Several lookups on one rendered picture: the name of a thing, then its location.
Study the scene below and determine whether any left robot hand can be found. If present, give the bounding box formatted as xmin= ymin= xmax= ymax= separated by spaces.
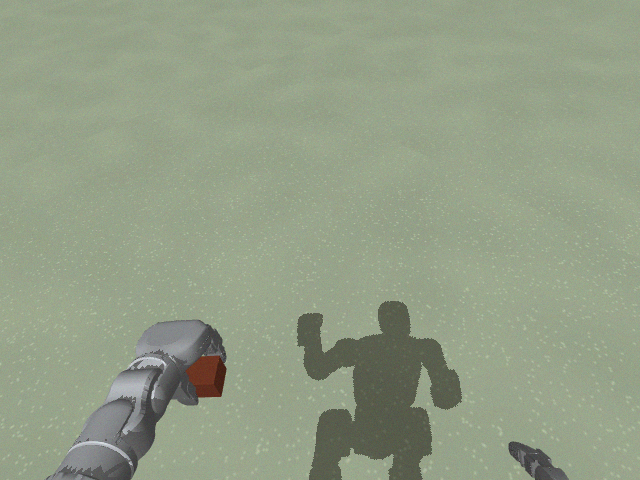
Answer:
xmin=136 ymin=320 xmax=226 ymax=406

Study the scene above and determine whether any small box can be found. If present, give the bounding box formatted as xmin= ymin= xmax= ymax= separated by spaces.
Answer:
xmin=185 ymin=356 xmax=227 ymax=398

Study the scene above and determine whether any left robot arm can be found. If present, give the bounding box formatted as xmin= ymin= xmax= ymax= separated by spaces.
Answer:
xmin=45 ymin=353 xmax=180 ymax=480

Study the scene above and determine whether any right robot hand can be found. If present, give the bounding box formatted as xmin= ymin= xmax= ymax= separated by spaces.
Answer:
xmin=508 ymin=442 xmax=569 ymax=480

